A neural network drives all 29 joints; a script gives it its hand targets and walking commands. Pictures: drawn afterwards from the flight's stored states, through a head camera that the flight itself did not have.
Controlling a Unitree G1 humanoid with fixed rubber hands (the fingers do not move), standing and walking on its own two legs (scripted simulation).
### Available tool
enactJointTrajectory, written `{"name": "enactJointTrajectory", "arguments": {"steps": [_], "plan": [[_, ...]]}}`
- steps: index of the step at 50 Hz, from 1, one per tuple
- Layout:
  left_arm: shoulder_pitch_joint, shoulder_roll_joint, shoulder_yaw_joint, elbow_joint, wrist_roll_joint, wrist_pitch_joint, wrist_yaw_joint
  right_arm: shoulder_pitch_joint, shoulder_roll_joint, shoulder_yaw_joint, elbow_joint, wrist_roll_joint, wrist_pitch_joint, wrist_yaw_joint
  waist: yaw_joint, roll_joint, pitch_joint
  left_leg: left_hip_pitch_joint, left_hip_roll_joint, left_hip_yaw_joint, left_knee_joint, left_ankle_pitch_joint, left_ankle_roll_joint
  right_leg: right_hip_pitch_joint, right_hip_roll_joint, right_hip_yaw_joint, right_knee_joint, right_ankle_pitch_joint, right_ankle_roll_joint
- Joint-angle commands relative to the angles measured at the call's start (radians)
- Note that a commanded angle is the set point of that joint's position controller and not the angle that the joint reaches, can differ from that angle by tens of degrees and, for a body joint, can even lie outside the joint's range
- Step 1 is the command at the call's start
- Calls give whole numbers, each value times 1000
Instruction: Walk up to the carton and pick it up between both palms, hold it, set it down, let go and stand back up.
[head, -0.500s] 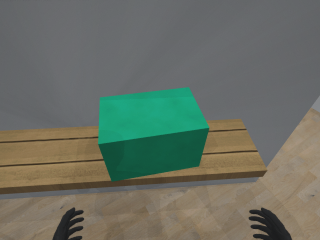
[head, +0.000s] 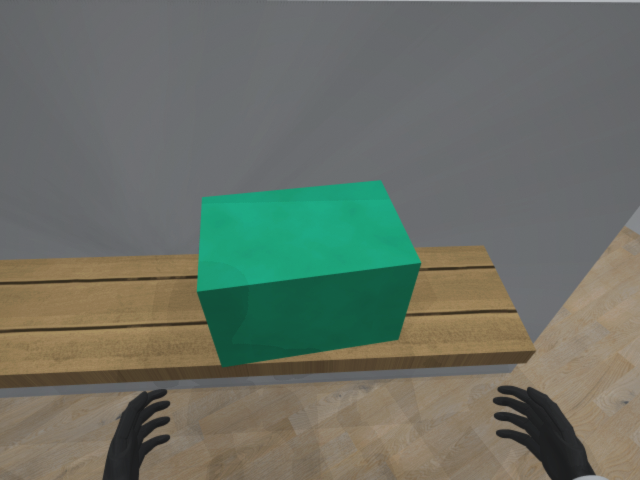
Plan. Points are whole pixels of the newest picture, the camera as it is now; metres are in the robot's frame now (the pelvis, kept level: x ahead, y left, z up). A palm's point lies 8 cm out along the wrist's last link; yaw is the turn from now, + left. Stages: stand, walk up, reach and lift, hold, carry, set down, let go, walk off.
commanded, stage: reach and lift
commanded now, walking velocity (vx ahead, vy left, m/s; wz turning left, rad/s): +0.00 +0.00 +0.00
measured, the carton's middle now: (303, 271) +0.48 +0.05 -0.03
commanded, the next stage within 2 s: none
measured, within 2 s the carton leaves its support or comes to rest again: neither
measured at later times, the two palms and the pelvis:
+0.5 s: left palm (127, 415) +0.22 +0.24 +0.00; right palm (546, 400) +0.24 -0.26 +0.01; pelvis +0.01 +0.00 +0.00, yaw -1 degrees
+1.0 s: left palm (128, 343) +0.29 +0.26 +0.04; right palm (525, 326) +0.33 -0.25 +0.04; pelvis +0.01 +0.01 +0.00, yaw -2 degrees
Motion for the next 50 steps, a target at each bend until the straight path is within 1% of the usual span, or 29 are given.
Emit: {"name": "enactJointTrajectory", "arguments": {"steps": [1,3,4,5,6,7,9,11,15,16,18,20,21,23,24,25,27,28,29,31,32,34,36,38,42,44,46,47,50], "plan": [[-74,112,30,-194,-10,-93,1,-86,-198,-77,-178,24,-73,-11,-20,-40,-84,38,-78,-14,-57,118,16,-16,18,57,-140,100,-5],[-71,100,46,-172,-2,-113,-5,-96,-207,-54,-179,36,-88,-16,7,-68,-92,45,-80,-20,-51,170,15,6,30,60,-131,137,-3],[-80,129,67,-184,10,-119,-9,-90,-210,-46,-175,50,-93,-18,-2,-44,-83,34,-87,-14,-44,178,16,26,25,71,-136,141,3],[-117,135,47,-222,-44,-143,-13,-110,-199,-47,-230,36,-107,-27,-8,-106,-112,24,-82,-19,-45,114,27,13,23,75,-136,78,13],[-80,123,32,-220,-45,-153,-4,-96,-221,-59,-224,41,-123,-24,-10,-106,-105,22,-83,-11,-48,162,21,15,35,47,-123,139,12],[-51,102,47,-179,-13,-154,1,-95,-211,-47,-176,52,-130,-18,15,-45,-75,23,-79,-24,-39,194,7,-8,37,47,-114,141,-7],[-65,111,50,-183,-4,-168,-6,-90,-217,-34,-153,67,-141,-17,10,-14,-84,48,-70,-23,-37,227,-4,-1,34,64,-127,159,-17],[-91,124,48,-159,-39,-161,-8,-132,-228,-34,-144,66,-139,-30,7,-68,-75,24,-77,-14,-41,181,13,-8,34,64,-132,117,-3],[-189,143,31,-211,-42,-172,-3,-212,-198,-29,-160,88,-148,-31,-1,9,-132,54,-80,-12,-49,162,1,8,29,62,-134,100,-12],[-165,130,43,-175,-38,-147,-4,-202,-234,-45,-174,75,-137,-30,1,-26,-99,40,-75,-20,-63,155,7,-3,37,60,-143,93,-15],[-219,148,51,-148,-51,-131,-6,-258,-226,-32,-122,82,-115,-31,-11,-14,-98,22,-83,-11,-52,147,13,-7,23,73,-146,106,-3],[-239,158,73,-196,-63,-120,-5,-296,-255,-22,-200,95,-115,-36,20,-44,-155,23,-85,-4,-52,177,21,33,26,89,-131,145,1],[-234,144,60,-215,-68,-121,-7,-278,-236,-20,-184,99,-112,-37,4,-60,-173,42,-86,-8,-46,226,19,29,25,78,-129,221,3],[-302,167,76,-246,-79,-99,-3,-355,-263,-24,-161,110,-98,-34,7,-10,-244,83,-84,0,-19,307,6,35,36,66,-115,251,-2],[-286,165,96,-220,-58,-84,-6,-382,-274,-26,-194,100,-93,-36,14,-54,-228,56,-82,-2,-23,307,14,55,36,70,-115,307,-2],[-283,169,96,-205,-62,-73,-17,-362,-270,-15,-130,95,-73,-44,-2,-53,-191,58,-88,2,-34,303,12,43,38,77,-128,299,0],[-262,161,115,-134,-36,-22,-30,-362,-266,-7,-108,102,-48,-43,27,-45,-181,33,-89,4,-50,302,18,98,32,75,-133,324,-4],[-322,179,123,-221,-41,-19,-25,-405,-271,-16,-177,99,-48,-49,26,-48,-246,35,-93,1,-56,312,13,133,28,86,-126,343,-2],[-303,145,129,-198,-26,-4,-22,-384,-310,-36,-104,106,-35,-40,17,-29,-207,91,-81,-2,-74,304,4,69,42,72,-153,269,-7],[-384,144,103,-231,-46,27,-24,-466,-297,-38,-112,96,-10,-40,6,-27,-232,88,-84,-1,-74,298,5,61,46,54,-158,242,-12],[-389,158,117,-208,-49,29,-19,-471,-286,-27,-86,111,1,-31,28,-3,-233,93,-83,2,-65,319,5,60,47,65,-164,236,-18],[-419,158,107,-273,-63,53,-14,-512,-306,-43,-119,107,11,-31,13,-12,-263,118,-79,-5,-68,334,1,55,49,63,-168,249,-14],[-416,160,114,-227,-63,81,-24,-516,-312,-40,-117,106,32,-30,10,-44,-236,120,-82,3,-68,359,6,71,49,52,-170,295,-7],[-453,151,117,-185,-45,117,-34,-551,-313,-42,-43,95,59,-25,13,-15,-202,92,-81,-1,-83,299,5,46,51,45,-183,227,-14],[-651,188,98,-233,-100,113,-21,-722,-325,-68,-114,92,71,-16,9,-21,-341,46,-81,11,-86,174,14,14,47,45,-160,127,-10],[-622,214,125,-242,-123,113,-13,-702,-330,-73,-159,84,71,-23,24,-37,-398,63,-81,19,-66,258,19,54,42,57,-139,223,-2],[-651,193,113,-239,-100,143,-13,-757,-369,-89,-111,96,84,-27,3,-20,-413,88,-77,4,-59,308,5,46,55,47,-141,259,-7],[-677,201,110,-226,-106,153,-11,-770,-371,-67,-76,106,97,-22,15,-13,-411,88,-69,11,-47,329,4,45,58,42,-135,271,-7],[-684,216,145,-166,-87,187,-32,-821,-398,-51,-44,101,105,-35,16,-65,-417,79,-75,10,-50,396,10,66,70,38,-137,348,-2]]}}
